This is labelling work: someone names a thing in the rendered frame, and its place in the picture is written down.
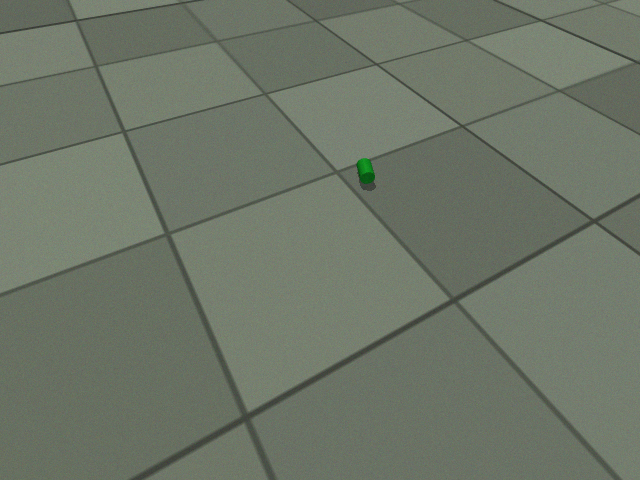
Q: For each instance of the can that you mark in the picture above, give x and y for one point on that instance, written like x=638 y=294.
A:
x=365 y=171

